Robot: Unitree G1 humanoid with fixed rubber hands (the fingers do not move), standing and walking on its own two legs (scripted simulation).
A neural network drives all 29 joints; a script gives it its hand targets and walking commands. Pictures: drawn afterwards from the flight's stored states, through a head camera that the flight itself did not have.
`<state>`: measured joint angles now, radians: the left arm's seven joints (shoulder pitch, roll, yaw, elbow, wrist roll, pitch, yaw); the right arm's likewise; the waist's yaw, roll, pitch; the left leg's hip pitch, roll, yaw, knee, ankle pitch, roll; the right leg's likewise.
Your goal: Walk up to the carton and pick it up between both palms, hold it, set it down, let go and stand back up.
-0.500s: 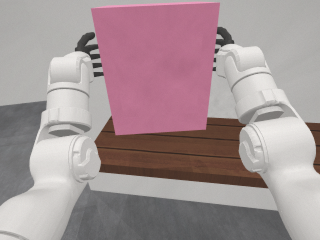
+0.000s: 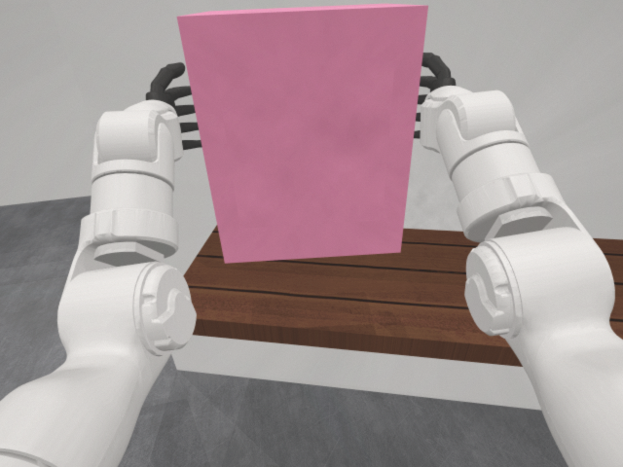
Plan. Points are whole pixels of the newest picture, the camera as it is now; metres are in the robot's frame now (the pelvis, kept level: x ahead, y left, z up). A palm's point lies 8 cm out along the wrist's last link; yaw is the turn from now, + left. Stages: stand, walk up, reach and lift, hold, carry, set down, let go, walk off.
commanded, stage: hold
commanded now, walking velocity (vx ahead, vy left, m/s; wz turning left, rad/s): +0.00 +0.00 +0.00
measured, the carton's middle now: (305, 132) +0.43 -0.01 +0.32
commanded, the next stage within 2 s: none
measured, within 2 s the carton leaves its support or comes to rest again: neither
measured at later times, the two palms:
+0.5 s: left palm (164, 124) +0.37 +0.15 +0.35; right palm (440, 111) +0.37 -0.16 +0.35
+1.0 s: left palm (164, 124) +0.37 +0.15 +0.35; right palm (440, 110) +0.37 -0.16 +0.35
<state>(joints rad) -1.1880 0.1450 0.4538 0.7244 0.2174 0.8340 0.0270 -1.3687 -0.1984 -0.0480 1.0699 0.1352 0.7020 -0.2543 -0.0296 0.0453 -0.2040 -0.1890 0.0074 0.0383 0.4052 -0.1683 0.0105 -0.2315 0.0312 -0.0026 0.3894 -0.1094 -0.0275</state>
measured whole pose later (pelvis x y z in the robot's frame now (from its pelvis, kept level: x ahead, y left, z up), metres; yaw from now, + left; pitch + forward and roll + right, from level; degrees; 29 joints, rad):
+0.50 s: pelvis +0.00 +0.00 +0.00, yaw +0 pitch -3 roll +0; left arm -1.19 0.15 0.45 0.72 0.22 0.84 0.03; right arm -1.37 -0.20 -0.04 1.07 0.14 0.70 -0.26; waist -0.03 0.05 -0.20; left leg -0.19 0.01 0.04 0.41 -0.17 0.01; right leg -0.23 0.03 0.00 0.39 -0.11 -0.03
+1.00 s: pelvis +0.00 +0.00 +0.00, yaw +0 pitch -3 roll +0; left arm -1.19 0.15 0.45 0.72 0.22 0.84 0.02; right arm -1.37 -0.20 -0.04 1.07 0.14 0.70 -0.26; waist -0.03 0.05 -0.20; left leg -0.19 0.01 0.04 0.41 -0.17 0.01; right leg -0.23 0.03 0.00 0.39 -0.11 -0.03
